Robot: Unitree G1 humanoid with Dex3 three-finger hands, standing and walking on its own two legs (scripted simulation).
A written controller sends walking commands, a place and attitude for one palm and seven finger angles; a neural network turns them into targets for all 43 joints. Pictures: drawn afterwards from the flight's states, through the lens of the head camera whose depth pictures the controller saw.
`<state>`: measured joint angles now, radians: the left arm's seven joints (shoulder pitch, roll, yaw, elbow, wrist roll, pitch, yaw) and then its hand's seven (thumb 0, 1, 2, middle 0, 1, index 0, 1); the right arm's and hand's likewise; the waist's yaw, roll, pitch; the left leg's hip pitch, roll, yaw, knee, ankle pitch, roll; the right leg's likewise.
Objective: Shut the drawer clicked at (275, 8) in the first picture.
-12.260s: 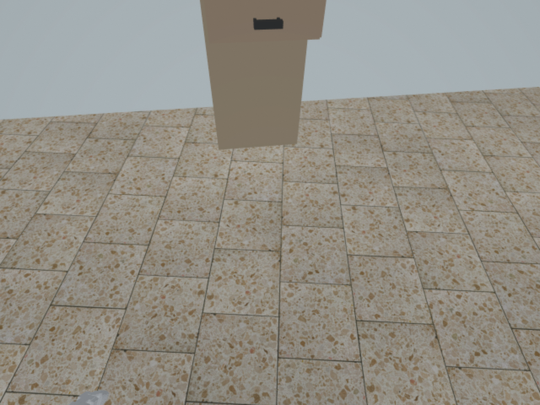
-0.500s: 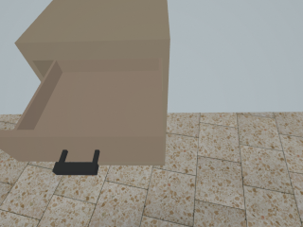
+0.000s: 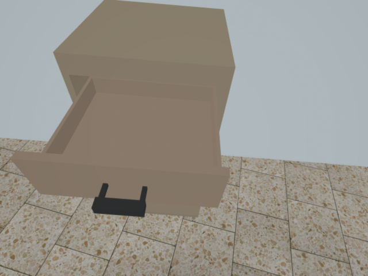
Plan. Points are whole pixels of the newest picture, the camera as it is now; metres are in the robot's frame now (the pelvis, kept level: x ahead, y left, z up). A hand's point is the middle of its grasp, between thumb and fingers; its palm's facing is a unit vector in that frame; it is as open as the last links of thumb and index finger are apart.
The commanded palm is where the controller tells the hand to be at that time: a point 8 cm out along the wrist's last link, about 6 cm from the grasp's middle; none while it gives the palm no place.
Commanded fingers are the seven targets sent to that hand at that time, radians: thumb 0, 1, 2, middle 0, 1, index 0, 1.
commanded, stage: come to a stop and stand still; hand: left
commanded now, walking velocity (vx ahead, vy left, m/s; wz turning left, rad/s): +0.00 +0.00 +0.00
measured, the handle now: (122, 197) +0.26 +0.15 +0.04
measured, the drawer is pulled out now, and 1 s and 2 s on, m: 0.29 0.29 0.29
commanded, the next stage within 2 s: look again from close up in 0.40 s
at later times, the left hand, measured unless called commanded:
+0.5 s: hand out of the picture -0.02 +0.19 -0.17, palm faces +0.01 -0.98 -0.20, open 7.4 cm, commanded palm none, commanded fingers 0.00 0.90 0.90 -0.20 -0.30 -0.20 -0.30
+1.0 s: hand out of the picture -0.02 +0.16 -0.17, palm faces +0.01 -0.99 -0.17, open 7.4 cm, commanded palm none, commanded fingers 0.00 0.90 0.90 -0.20 -0.30 -0.20 -0.30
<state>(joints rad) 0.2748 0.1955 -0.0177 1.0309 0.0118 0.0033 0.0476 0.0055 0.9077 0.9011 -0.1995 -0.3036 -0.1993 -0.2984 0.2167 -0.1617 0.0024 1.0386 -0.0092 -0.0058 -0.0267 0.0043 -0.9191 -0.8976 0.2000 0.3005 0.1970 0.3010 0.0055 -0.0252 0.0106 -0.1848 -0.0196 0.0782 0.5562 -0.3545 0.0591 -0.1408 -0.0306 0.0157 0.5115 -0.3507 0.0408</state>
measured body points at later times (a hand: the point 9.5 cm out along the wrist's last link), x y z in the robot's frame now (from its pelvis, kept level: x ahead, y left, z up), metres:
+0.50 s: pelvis -0.01 +0.01 +0.01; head -0.01 +0.02 +0.45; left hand -0.01 +0.24 -0.16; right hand -0.01 -0.22 -0.15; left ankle -0.03 +0.08 -0.73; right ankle -0.05 -0.15 -0.73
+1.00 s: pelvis -0.02 -0.01 +0.01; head -0.02 +0.00 +0.46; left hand -0.02 +0.21 -0.16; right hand -0.01 -0.23 -0.15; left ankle -0.03 +0.08 -0.73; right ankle -0.05 -0.15 -0.73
